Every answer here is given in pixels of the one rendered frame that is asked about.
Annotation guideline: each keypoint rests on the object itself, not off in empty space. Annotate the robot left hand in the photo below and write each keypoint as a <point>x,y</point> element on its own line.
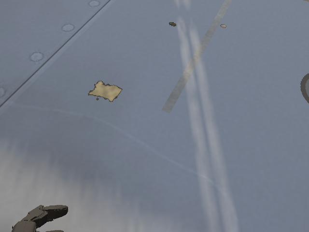
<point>39,216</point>

